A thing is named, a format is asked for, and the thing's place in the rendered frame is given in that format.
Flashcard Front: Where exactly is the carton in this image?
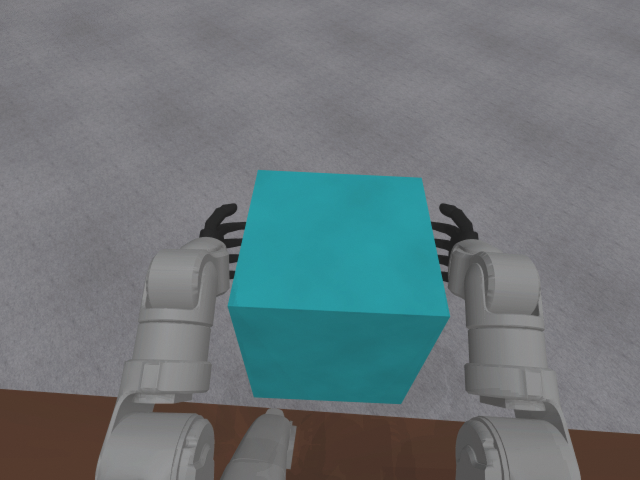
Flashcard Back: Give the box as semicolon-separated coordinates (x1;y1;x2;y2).
228;170;450;404

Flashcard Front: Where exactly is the left robot shin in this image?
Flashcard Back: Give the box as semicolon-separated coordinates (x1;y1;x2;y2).
265;408;284;417

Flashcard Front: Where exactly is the left robot upper arm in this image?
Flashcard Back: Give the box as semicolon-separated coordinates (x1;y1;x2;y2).
97;412;214;480

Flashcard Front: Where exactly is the robot left hand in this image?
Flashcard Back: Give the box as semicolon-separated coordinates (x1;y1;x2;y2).
199;203;246;279

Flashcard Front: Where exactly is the robot right hand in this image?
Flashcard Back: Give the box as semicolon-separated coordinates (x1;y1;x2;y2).
431;203;479;282

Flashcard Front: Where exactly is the robot left forearm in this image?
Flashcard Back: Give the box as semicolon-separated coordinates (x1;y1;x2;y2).
95;237;230;480

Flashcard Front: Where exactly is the robot left thigh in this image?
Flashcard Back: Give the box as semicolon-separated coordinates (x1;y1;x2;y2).
220;414;297;480

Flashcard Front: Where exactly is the robot right forearm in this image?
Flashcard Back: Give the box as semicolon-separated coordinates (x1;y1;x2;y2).
448;239;581;480

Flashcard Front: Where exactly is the right robot upper arm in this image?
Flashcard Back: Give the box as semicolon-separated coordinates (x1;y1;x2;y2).
455;416;580;480

